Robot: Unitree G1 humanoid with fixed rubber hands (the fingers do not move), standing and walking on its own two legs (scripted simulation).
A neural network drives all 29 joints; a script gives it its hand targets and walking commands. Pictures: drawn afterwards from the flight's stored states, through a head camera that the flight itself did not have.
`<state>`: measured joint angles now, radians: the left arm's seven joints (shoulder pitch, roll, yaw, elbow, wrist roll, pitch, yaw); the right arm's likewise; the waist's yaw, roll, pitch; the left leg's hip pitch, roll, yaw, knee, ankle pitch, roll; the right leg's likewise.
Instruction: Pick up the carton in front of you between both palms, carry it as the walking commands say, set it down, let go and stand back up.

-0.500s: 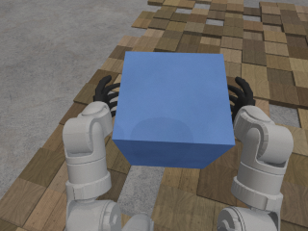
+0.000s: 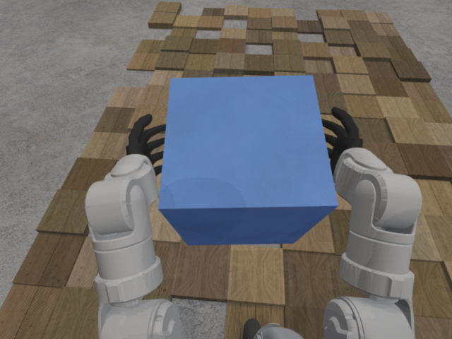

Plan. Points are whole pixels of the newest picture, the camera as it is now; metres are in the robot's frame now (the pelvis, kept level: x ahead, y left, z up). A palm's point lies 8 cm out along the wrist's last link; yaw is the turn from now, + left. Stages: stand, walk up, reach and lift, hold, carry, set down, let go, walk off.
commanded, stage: carry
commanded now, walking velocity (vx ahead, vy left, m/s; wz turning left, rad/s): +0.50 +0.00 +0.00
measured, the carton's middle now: (240, 173) +0.38 -0.01 +0.09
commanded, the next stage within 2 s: none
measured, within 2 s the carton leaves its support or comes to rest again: neither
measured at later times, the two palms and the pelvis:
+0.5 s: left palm (156, 75) +0.70 +0.17 +0.07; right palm (275, 74) +0.71 -0.13 +0.06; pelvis +0.38 +0.01 -0.04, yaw +0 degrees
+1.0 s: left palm out of the picture +1.02 +0.11 +0.13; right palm out of the picture +1.03 -0.19 +0.13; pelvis +0.69 -0.05 -0.04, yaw -1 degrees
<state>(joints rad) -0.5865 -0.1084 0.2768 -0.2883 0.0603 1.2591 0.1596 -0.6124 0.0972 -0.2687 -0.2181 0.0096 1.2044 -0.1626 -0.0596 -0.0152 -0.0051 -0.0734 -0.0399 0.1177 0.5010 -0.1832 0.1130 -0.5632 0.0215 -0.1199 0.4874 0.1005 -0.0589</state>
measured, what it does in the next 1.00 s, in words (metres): walks ahead: right foot 0.03 m lower, then left foot 0.04 m higher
